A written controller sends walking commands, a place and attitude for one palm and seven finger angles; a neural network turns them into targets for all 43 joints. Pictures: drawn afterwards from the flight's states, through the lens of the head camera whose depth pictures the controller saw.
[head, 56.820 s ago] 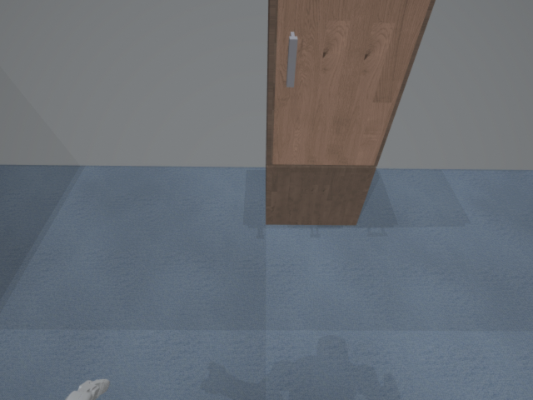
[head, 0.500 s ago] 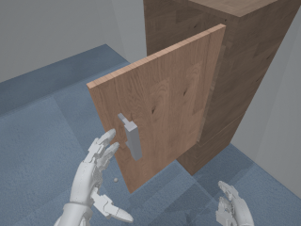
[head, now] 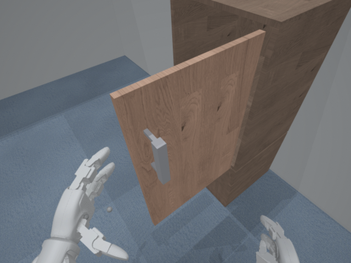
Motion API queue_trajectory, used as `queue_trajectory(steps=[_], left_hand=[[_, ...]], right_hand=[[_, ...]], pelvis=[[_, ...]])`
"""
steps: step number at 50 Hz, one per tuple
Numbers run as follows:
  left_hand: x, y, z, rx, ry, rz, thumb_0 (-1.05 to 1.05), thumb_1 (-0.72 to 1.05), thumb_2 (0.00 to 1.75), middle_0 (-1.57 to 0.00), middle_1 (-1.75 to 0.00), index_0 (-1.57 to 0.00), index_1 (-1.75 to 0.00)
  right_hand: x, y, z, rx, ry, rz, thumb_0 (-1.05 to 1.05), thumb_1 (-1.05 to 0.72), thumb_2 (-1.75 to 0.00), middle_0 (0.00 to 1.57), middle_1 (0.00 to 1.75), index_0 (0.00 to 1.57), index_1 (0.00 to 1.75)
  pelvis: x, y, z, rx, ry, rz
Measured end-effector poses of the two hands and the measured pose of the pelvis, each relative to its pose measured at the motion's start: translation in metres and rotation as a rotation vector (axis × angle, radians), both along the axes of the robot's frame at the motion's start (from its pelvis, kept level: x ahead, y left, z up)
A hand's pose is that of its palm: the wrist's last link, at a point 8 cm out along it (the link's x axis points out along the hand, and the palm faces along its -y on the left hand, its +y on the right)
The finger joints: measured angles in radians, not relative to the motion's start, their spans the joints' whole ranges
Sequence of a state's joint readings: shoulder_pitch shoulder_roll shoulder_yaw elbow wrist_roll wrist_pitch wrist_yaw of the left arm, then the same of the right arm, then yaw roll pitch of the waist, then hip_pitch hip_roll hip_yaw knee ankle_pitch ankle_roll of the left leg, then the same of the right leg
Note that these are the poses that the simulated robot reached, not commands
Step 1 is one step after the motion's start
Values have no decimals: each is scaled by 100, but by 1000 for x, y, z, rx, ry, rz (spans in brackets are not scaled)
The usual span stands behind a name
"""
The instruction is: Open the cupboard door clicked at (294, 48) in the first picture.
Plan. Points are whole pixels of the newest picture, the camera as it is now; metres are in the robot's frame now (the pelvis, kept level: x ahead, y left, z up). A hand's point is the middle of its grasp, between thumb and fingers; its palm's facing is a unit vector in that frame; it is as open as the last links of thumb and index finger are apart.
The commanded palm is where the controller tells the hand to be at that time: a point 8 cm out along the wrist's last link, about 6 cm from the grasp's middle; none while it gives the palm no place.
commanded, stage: draw the hand back to the body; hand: left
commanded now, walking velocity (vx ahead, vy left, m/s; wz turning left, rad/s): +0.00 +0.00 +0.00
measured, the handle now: (156, 157) +0.33 +0.07 +0.09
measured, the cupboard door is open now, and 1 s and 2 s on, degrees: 90 90 90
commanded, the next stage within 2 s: step back with the hand held close in 1.34 s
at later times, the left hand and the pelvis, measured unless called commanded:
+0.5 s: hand (52, 203) +0.19 +0.23 +0.14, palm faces +0.25 -0.92 -0.30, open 14.6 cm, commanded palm +0.15 +0.27 +0.16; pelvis +0.00 +0.03 +0.02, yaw +0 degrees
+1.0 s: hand (6, 175) +0.21 +0.29 +0.19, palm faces +0.45 -0.79 -0.41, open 8.7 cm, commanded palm +0.16 +0.33 +0.20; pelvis +0.02 +0.03 +0.04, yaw -1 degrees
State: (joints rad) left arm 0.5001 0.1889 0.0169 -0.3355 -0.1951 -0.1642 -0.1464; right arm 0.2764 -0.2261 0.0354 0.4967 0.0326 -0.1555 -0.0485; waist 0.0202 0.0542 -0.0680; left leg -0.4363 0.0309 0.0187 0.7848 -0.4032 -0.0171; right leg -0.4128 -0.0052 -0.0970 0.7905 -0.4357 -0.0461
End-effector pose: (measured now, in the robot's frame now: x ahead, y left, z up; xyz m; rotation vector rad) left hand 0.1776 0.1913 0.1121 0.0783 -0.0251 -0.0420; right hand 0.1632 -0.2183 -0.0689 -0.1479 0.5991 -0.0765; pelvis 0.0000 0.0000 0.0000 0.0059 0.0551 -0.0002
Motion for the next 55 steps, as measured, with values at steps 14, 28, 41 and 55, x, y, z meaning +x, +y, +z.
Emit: queue_trajectory(steps=[14,28,41,55], left_hand=[[-13,38,20,2,3,-1,-1,-47,31,-15,-30,-15,-30],[-20,88,48,254,-12,326,-1,-10,47,-16,-30,-17,-30],[-7,120,77,349,-85,420,0,35,66,-18,-30,-19,-30],[-9,134,94,378,-125,515,1,79,85,-20,-30,-20,-30]], right_hand=[[17,26,23,-22,-87,44,1,-90,-90,20,30,20,30],[18,48,28,-58,9,74,1,-90,-90,20,30,20,30],[27,44,27,-55,67,50,1,-90,-90,21,30,20,30],[34,24,28,-65,82,28,1,-90,-90,20,30,20,30]], pelvis=[[-3,19,9,-17,-43,7],[5,34,28,-20,-104,-5],[18,36,34,-15,-120,-21],[20,27,36,-14,-126,-21]])
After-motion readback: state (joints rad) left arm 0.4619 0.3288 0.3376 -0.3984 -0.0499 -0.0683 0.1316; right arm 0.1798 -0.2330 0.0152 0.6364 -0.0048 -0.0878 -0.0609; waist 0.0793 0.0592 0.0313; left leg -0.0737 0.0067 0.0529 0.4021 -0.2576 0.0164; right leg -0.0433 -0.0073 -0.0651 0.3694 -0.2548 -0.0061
